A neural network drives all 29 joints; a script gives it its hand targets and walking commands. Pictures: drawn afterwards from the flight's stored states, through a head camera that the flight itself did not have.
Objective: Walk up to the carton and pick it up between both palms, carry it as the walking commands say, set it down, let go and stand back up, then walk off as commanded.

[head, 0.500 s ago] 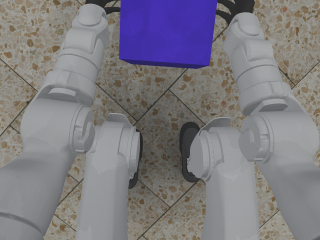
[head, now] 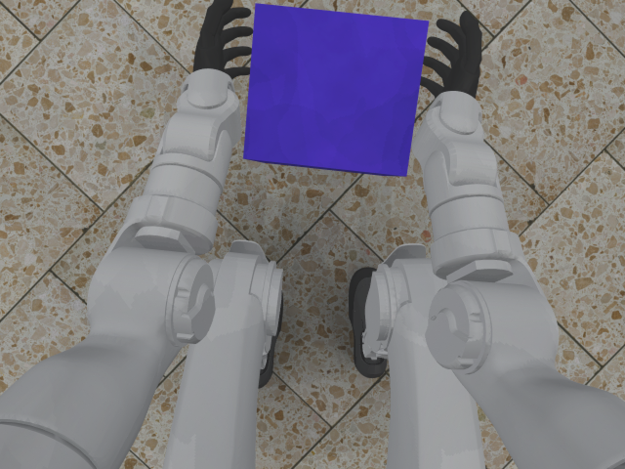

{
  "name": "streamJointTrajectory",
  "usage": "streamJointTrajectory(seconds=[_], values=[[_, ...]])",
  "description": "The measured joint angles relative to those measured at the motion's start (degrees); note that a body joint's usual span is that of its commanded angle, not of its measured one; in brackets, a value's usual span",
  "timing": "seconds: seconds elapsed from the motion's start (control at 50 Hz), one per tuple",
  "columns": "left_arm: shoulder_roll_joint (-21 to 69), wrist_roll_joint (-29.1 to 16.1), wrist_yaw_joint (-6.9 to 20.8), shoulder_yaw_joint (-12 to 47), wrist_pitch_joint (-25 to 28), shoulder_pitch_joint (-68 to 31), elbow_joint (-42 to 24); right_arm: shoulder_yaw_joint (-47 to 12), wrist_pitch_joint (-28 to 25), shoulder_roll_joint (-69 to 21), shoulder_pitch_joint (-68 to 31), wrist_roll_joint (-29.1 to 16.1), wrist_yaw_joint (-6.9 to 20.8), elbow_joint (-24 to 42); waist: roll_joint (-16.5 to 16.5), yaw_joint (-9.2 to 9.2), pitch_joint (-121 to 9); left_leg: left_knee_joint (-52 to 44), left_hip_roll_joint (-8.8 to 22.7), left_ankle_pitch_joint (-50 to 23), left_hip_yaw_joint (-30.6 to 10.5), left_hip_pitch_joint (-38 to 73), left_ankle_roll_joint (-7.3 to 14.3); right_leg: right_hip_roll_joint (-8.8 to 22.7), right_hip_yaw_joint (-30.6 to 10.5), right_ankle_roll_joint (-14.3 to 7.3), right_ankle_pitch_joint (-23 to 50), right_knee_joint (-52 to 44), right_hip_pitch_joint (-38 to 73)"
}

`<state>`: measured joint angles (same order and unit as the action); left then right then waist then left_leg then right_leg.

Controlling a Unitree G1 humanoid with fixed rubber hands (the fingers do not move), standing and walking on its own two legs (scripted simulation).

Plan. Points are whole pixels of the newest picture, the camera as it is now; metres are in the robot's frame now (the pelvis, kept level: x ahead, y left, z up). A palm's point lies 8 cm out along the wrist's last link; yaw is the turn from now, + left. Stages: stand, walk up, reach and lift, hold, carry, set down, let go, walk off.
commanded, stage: reach and lift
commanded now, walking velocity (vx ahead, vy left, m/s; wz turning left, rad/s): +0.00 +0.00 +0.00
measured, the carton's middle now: (331, 105) +0.51 -0.01 -0.19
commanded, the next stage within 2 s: none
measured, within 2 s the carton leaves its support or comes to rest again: neither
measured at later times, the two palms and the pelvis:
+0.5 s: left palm (196, 54) +0.50 +0.12 -0.03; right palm (494, 82) +0.48 -0.15 -0.02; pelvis +0.00 +0.00 +0.05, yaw +0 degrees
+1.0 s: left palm (165, 26) +0.49 +0.12 +0.05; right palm (542, 68) +0.47 -0.14 +0.05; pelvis +0.01 +0.00 +0.10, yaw +0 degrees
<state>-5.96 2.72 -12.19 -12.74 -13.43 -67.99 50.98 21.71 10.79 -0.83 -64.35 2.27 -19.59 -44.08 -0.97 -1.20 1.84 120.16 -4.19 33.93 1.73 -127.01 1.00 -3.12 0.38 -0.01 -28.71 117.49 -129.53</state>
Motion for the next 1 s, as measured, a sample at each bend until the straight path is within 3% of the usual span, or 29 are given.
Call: streamJointTrajectory(seconds=[0.2, 0.32, 0.46, 0.54, 0.6, 1.0], values=[[0.15, 3.49, 4.98, -3.98, -0.98, 1.44, -0.12, 3.13, 1.98, -0.95, 1.20, 4.16, 5.81, 0.77, 0.19, 0.20, -3.55, -4.50, 0.02, -1.17, -0.74, 2.89, -0.58, -0.26, 0.13, -0.44, 1.16, -4.44, 2.84], [1.00, 5.17, 6.12, -5.99, -2.01, 2.56, -1.63, 4.34, 3.29, -1.70, 2.13, 5.95, 8.00, 2.42, 0.39, 0.14, -4.78, -6.85, 0.11, -1.55, -0.82, 4.57, -0.56, -0.49, -0.11, -0.35, 1.54, -6.75, 4.50], [2.82, 5.95, 5.81, -6.27, -3.10, 4.67, -3.98, 4.69, 3.91, -3.24, 4.08, 6.95, 5.23, 4.46, 0.30, 0.15, -6.57, -9.22, 0.17, -1.62, -0.58, 6.31, -0.35, -0.70, -0.66, -0.12, 1.53, -8.96, 6.18], [4.20, 6.27, 3.78, -5.85, -3.49, 6.11, -4.91, 4.71, 3.77, -4.24, 5.41, 7.10, 2.95, 4.93, 0.05, 0.12, -8.04, -10.48, 0.19, -1.58, -0.46, 7.24, -0.26, -0.79, -0.95, -0.05, 1.45, -10.11, 7.06], [5.01, 6.43, 1.86, -5.75, -3.49, 7.12, -5.20, 4.67, 3.65, -4.77, 6.46, 7.19, 2.82, 5.06, -0.11, 0.06, -9.10, -11.41, 0.18, -1.58, -0.46, 8.03, -0.22, -0.83, -1.08, -0.01, 1.42, -10.99, 7.84], [6.87, 8.69, 3.62, -7.73, -3.85, 11.44, -5.35, 5.46, 4.36, -6.38, 11.20, 8.37, 3.86, 4.91, 0.18, 0.23, -13.23, -18.46, -0.01, -1.95, -0.99, 16.66, -0.19, -0.89, -1.48, -0.03, 1.43, -17.81, 16.59]])
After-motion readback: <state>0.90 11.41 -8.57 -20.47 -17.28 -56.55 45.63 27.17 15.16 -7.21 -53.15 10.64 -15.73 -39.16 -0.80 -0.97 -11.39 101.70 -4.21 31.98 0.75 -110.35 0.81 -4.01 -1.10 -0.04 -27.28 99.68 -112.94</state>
